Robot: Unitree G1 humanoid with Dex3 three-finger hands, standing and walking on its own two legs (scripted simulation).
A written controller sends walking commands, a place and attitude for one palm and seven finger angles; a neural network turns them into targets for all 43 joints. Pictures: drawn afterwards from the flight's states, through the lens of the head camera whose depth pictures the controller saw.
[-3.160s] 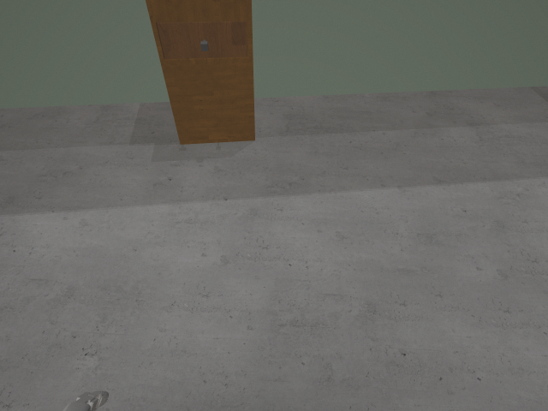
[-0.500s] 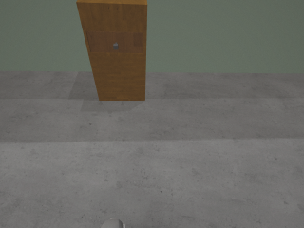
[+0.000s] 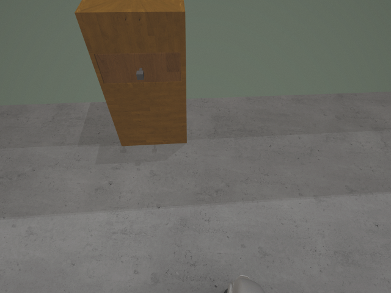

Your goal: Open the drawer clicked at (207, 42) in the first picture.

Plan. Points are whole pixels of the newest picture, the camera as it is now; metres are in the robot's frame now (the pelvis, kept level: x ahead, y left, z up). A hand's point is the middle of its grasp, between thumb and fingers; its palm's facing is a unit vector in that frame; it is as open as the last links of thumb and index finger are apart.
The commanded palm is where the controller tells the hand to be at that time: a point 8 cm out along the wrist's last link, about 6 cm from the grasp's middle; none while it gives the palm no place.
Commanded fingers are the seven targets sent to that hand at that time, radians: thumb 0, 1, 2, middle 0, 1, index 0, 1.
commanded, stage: walk to a spot facing it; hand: left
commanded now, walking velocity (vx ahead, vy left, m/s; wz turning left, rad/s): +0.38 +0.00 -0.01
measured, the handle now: (140, 73) +1.05 +0.30 -0.19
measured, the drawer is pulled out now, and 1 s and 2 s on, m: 0.00 0.00 0.00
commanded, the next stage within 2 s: take the last steps up to it in 0.32 s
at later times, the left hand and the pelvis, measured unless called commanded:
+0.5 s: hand (133, 280) +0.18 +0.16 -0.19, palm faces +0.18 -0.97 -0.15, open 7.3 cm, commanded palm none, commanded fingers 0.00 0.90 0.90 -0.20 -0.30 -0.20 -0.30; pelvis +0.22 +0.00 -0.01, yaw +8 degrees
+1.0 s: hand (134, 189) +0.42 +0.20 -0.17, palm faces +0.13 -0.97 -0.23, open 7.3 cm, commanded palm none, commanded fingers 0.00 0.90 0.90 -0.20 -0.30 -0.20 -0.30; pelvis +0.38 +0.01 -0.01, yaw +7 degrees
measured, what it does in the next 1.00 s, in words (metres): walks ahead: right foot, then left foot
